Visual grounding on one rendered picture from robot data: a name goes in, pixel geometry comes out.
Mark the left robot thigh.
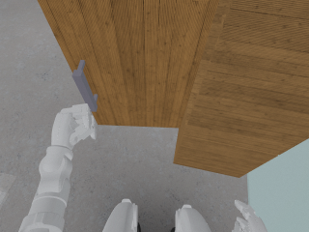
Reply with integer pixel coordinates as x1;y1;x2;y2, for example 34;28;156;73
102;202;138;232

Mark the cupboard door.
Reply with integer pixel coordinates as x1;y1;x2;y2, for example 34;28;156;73
38;0;219;129

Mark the robot left hand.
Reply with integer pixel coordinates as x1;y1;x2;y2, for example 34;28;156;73
51;103;97;150

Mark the robot left forearm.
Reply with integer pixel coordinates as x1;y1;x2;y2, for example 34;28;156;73
18;145;73;232

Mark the left robot shin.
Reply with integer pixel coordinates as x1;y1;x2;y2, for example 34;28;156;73
122;198;137;232

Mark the robot right hand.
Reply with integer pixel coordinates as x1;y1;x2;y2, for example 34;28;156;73
232;199;267;232

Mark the handle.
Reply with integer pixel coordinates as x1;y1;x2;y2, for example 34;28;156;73
72;60;98;112

